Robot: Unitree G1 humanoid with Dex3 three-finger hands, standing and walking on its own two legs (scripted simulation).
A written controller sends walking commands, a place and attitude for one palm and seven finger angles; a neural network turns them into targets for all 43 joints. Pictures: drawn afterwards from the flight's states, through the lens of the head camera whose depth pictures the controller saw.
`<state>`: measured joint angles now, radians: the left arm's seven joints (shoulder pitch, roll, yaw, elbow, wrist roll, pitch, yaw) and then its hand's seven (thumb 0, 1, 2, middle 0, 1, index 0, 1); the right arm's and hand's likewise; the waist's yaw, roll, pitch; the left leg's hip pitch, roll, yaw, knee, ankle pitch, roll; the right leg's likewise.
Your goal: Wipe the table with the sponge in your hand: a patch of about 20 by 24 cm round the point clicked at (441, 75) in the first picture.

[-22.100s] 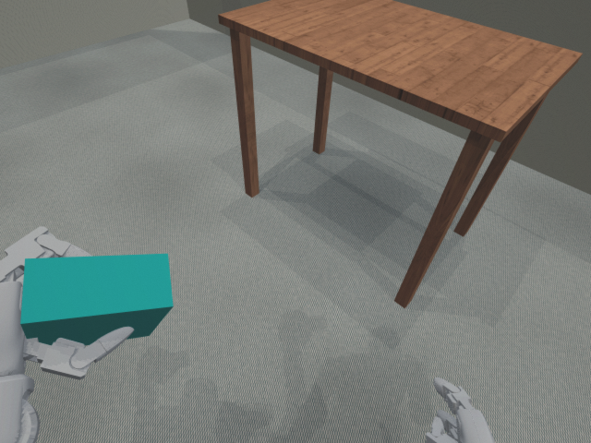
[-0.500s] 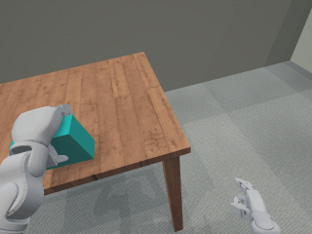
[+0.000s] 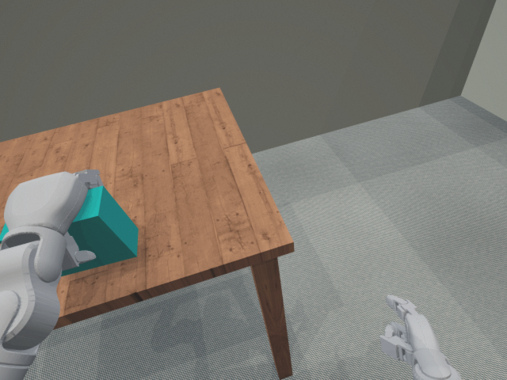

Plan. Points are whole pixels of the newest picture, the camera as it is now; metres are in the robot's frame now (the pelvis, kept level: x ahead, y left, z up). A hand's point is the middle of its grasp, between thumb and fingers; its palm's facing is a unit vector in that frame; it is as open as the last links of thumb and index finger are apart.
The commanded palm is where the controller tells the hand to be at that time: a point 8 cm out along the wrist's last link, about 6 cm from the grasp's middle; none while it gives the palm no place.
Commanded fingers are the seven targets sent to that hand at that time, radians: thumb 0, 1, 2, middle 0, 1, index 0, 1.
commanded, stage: move the sponge above the wiping area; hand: left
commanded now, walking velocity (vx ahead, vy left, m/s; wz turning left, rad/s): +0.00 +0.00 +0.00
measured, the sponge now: (84, 240) +0.25 +0.30 +0.13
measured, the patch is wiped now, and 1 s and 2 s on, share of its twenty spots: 0.00 0.00 0.00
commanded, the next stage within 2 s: lower the sponge onto the table in 0.84 s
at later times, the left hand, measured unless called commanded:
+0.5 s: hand (51, 222) +0.24 +0.31 +0.19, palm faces +0.12 +0.00 -0.99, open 9.6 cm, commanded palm +0.20 +0.32 +0.26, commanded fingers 0.00 0.10 1.30 -1.20 -1.60 -1.20 -1.60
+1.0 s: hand (33, 225) +0.23 +0.33 +0.20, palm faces +0.17 -0.02 -0.99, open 9.6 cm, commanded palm +0.19 +0.32 +0.26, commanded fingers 0.00 0.10 1.30 -1.20 -1.60 -1.20 -1.60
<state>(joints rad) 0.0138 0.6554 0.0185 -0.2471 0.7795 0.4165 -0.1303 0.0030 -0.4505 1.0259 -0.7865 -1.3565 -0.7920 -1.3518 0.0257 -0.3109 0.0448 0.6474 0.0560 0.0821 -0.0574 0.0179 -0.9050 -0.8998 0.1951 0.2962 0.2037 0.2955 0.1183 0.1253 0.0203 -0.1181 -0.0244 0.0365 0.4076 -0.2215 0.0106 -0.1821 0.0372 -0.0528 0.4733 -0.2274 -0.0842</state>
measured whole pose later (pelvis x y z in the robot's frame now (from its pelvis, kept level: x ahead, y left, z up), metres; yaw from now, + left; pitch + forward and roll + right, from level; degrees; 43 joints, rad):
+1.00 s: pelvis -0.02 +0.02 +0.00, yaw +1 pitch -6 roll +1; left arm -0.05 0.68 0.04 -0.22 0.76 0.43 -0.14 0.00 -0.45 1.03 -0.78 -1.36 -0.79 -1.36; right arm 0.01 -0.29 0.06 0.67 0.06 0.07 -0.07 0.02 -0.90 -0.90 0.20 0.30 0.20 0.30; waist 0.13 0.13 0.03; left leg -0.11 -0.05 0.03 0.40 -0.19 0.03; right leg -0.17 0.02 -0.05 0.45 -0.19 -0.06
